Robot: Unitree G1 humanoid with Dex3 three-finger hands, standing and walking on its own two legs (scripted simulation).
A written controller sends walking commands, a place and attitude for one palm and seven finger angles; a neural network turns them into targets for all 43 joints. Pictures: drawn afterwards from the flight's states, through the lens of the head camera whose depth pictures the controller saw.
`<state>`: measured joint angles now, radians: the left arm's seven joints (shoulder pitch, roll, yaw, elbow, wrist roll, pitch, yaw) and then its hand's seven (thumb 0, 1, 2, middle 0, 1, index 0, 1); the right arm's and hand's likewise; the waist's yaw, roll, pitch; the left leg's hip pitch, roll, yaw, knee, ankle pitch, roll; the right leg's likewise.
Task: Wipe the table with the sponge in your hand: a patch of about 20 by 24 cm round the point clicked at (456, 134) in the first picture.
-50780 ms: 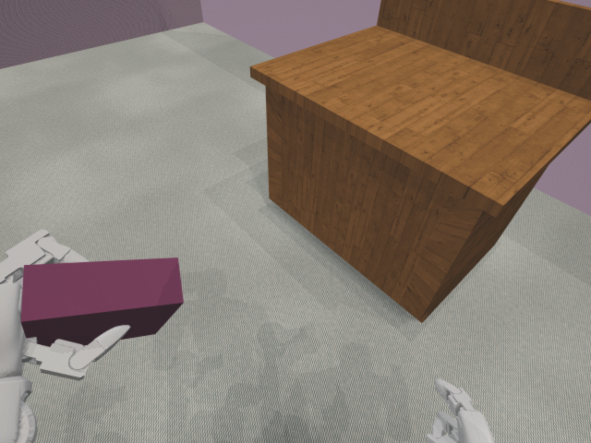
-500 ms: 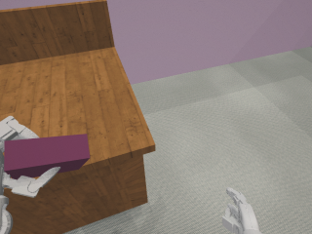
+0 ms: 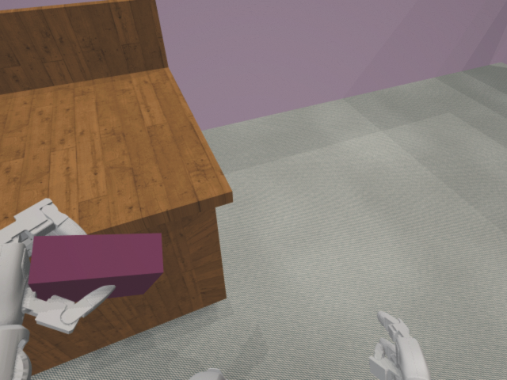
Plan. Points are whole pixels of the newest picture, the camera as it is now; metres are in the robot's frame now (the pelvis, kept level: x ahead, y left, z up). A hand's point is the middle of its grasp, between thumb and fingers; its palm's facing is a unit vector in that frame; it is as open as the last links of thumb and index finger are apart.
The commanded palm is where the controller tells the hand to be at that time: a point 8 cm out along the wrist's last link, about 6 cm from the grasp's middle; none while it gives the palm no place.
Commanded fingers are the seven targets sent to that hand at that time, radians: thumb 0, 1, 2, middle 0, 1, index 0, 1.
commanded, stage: stop stepping back and stand still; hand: left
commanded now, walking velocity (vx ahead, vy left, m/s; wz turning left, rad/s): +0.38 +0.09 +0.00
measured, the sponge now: (117, 269) +0.22 +0.19 +0.13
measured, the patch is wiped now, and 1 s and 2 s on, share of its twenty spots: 1.00 1.00 1.00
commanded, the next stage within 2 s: stand and wait in 1.52 s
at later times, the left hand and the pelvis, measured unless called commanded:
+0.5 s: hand (3, 331) +0.13 +0.25 +0.18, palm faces +0.49 -0.79 -0.36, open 9.1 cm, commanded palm +0.07 +0.29 +0.19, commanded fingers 0.00 0.10 1.30 -1.20 -1.60 -1.20 -1.60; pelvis -0.07 +0.00 +0.00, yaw +5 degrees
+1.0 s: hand out of the picture +0.14 +0.27 +0.16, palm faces +0.45 -0.82 -0.35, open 9.1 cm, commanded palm +0.08 +0.31 +0.19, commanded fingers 0.00 0.10 1.30 -1.20 -1.60 -1.20 -1.60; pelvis -0.06 +0.02 +0.01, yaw +4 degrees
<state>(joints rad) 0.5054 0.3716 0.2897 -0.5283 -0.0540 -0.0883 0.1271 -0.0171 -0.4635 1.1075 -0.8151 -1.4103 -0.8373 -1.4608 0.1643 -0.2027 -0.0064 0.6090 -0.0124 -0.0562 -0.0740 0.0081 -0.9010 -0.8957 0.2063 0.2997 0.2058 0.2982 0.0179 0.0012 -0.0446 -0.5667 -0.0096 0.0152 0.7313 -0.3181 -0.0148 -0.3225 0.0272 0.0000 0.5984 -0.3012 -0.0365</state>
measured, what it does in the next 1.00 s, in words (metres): steps on the spot: left foot, then left foot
